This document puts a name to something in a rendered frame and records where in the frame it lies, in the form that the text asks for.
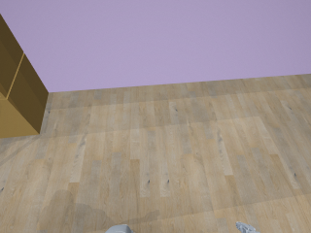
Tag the cupboard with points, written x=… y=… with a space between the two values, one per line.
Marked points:
x=23 y=96

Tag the right robot hand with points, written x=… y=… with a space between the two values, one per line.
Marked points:
x=245 y=228

